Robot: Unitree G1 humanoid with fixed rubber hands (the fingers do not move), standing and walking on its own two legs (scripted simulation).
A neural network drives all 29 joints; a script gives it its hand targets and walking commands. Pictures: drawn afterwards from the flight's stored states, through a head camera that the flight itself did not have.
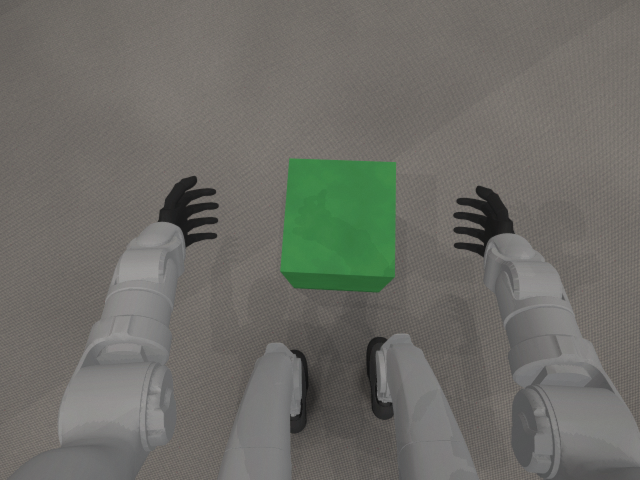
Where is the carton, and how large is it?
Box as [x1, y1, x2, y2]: [280, 158, 395, 292]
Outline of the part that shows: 289,158 280,271 294,287 378,292 394,277 395,162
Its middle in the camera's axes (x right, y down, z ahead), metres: +0.05 -0.03 +0.96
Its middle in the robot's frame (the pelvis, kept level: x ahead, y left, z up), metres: +0.51 -0.02 -0.53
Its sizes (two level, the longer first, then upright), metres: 0.257 0.238 0.292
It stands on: the floor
